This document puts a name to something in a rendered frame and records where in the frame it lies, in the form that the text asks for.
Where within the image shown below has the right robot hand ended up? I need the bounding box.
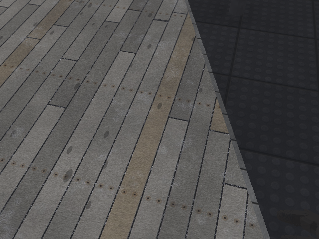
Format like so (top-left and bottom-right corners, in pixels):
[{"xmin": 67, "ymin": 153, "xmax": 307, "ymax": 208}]
[{"xmin": 276, "ymin": 209, "xmax": 319, "ymax": 239}]

